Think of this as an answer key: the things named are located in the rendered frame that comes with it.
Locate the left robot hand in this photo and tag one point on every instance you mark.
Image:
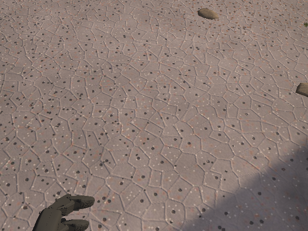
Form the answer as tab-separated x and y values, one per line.
50	219

